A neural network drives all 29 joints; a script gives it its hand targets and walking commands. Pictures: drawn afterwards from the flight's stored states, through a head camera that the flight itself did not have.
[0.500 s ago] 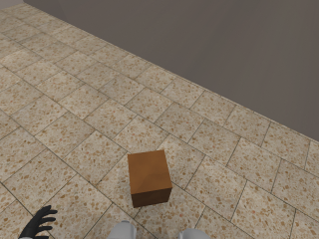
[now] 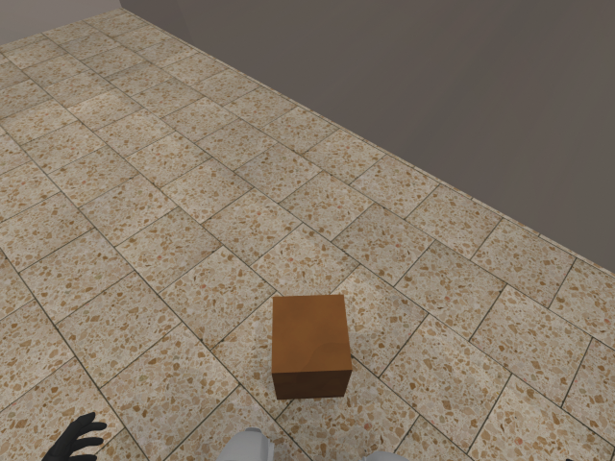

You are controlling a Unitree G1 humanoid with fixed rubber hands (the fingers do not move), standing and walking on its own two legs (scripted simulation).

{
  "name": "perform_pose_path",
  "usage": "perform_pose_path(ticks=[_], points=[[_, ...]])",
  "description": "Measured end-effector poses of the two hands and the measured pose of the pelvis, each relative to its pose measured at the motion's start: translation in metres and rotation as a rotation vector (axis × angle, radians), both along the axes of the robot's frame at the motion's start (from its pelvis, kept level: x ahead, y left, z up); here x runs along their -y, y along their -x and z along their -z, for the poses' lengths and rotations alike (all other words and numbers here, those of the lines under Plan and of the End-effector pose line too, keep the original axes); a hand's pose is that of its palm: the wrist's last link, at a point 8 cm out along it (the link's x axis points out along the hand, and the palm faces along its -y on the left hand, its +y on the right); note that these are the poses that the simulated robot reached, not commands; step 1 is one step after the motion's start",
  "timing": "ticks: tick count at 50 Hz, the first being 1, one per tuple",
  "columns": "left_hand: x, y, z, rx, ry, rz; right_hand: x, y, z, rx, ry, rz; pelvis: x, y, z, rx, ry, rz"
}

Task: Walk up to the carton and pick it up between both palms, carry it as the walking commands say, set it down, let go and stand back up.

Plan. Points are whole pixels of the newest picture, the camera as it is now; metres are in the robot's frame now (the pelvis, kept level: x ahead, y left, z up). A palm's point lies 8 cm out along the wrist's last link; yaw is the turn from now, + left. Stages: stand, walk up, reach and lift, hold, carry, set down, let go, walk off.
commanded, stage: walk up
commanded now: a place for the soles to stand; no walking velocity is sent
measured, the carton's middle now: (309, 348) +0.49 +0.01 -0.59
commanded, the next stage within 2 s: reach and lift in 1.78 s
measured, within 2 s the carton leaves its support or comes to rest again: neither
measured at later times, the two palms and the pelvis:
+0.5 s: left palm out of the picture +0.11 +0.35 -0.09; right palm out of the picture +0.09 -0.32 -0.06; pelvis +0.00 +0.01 +0.00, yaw +1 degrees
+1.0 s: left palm out of the picture +0.11 +0.32 -0.08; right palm out of the picture +0.13 -0.35 -0.07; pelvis +0.01 -0.02 +0.01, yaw +4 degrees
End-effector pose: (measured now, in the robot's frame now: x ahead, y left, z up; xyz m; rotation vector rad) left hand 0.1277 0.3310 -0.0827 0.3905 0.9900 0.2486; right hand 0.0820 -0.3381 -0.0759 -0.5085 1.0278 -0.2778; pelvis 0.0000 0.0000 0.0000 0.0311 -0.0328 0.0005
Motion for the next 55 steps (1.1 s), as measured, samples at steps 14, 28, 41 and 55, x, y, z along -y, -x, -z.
perform_pose_path(ticks=[14,28,41,55], points=[[-0.015,0.014,0.004,-0.002,0.02,-0.039,-0.016,-0.012,-0.01,0.029,0.006,-0.042,-0.012,0.002,-0.002,0.004,0.02,-0.021],[-0.019,0.018,0.006,0.0,0.047,-0.044,-0.024,-0.021,-0.016,0.043,0.012,-0.069,-0.017,0.0,-0.004,0.006,0.029,-0.037],[0.002,0.002,-0.002,0.009,0.029,-0.026,-0.001,-0.025,-0.01,0.049,0.008,-0.056,0.003,-0.006,-0.002,-0.007,0.006,-0.036],[0.021,0.014,-0.003,-0.02,0.026,-0.075,0.018,-0.045,-0.01,0.029,-0.002,-0.1,0.028,-0.015,-0.007,-0.016,0.005,-0.07]])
